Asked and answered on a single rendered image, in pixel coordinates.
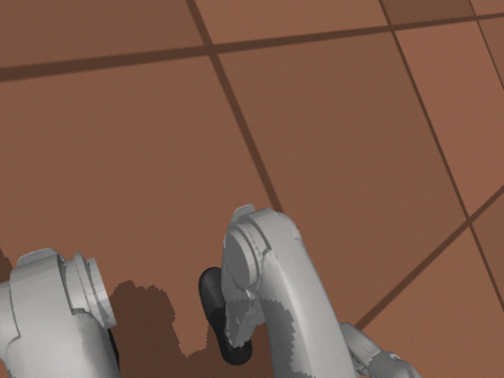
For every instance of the right robot foot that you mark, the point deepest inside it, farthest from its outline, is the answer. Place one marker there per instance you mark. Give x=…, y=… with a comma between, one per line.
x=214, y=306

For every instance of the left robot foot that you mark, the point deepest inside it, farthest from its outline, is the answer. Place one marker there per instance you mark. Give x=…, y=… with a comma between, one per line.
x=114, y=347

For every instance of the right robot hand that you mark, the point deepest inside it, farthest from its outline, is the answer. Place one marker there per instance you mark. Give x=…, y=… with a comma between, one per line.
x=362, y=348

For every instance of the right robot arm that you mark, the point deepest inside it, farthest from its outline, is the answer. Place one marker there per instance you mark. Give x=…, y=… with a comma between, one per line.
x=389, y=365

